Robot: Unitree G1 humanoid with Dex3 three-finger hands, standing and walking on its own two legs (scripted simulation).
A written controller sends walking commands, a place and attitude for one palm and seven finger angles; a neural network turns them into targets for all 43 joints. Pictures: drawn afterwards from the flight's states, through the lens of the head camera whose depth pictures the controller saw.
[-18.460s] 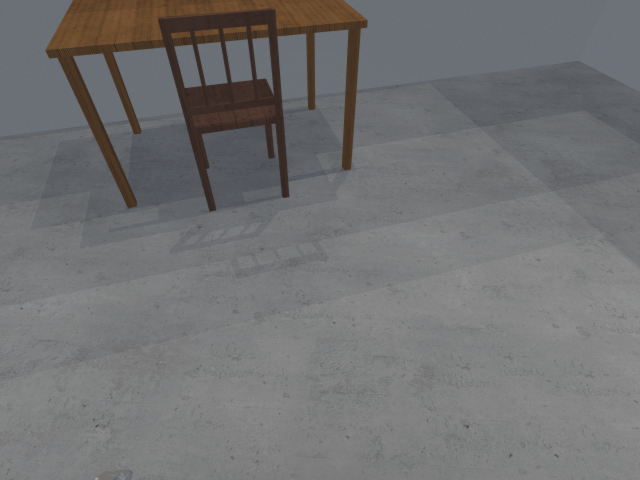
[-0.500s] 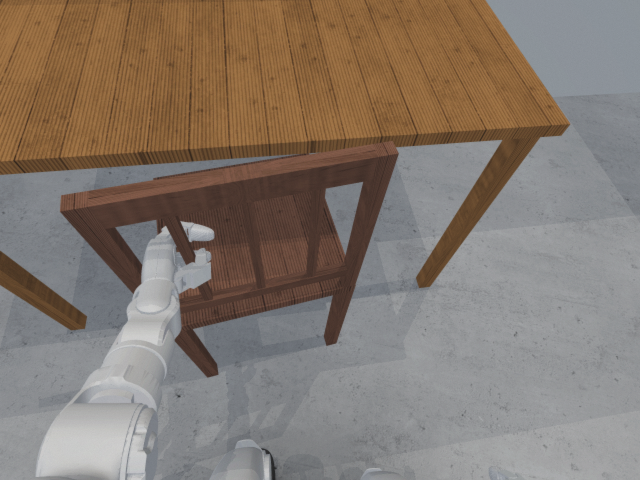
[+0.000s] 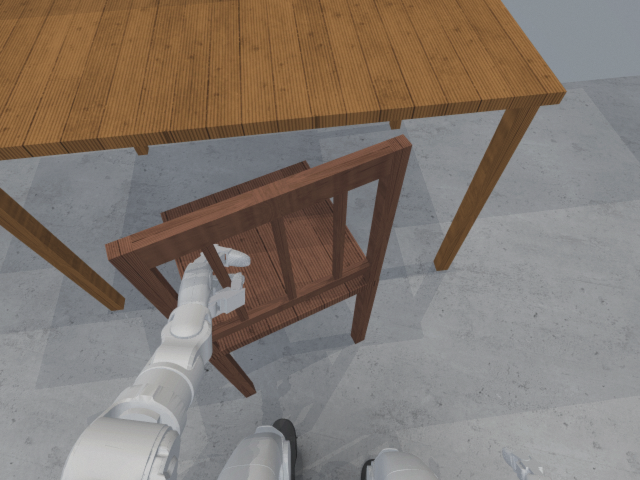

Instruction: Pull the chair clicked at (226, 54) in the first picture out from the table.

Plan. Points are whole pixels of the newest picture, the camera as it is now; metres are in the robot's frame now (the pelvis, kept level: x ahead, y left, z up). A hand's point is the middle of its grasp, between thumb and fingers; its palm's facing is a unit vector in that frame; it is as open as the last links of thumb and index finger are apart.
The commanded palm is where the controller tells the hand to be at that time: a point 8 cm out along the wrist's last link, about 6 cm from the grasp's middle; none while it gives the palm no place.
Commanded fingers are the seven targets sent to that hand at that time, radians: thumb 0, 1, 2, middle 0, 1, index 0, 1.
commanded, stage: step backward, pulling the chair out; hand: left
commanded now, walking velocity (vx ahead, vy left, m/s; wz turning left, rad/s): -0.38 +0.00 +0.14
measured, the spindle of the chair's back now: (285, 261) +0.43 +0.05 -0.09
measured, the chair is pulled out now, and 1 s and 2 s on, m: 0.14 0.20 0.33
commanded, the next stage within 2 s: none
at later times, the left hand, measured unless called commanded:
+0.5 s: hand (236, 301) +0.35 +0.12 -0.06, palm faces +0.04 -0.99 -0.16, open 4.9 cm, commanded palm +0.36 +0.18 -0.05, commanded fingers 0.00 0.90 0.90 -0.50 -1.45 -0.50 -1.45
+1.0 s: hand (235, 331) +0.31 +0.12 -0.06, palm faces -0.03 -0.98 -0.17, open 4.9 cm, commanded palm +0.31 +0.17 -0.05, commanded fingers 0.00 0.90 0.90 -0.50 -1.45 -0.50 -1.45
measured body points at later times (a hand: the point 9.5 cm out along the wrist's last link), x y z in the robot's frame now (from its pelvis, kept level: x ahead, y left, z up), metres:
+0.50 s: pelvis +0.00 -0.01 +0.01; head +0.09 -0.03 +0.45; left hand +0.34 +0.17 -0.04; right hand +0.11 -0.26 -0.14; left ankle +0.03 +0.13 -0.71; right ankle +0.03 -0.12 -0.72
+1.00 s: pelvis -0.07 +0.00 +0.00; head +0.03 +0.00 +0.44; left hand +0.31 +0.17 -0.04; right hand +0.03 -0.26 -0.12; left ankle +0.02 +0.13 -0.72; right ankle +0.03 -0.12 -0.72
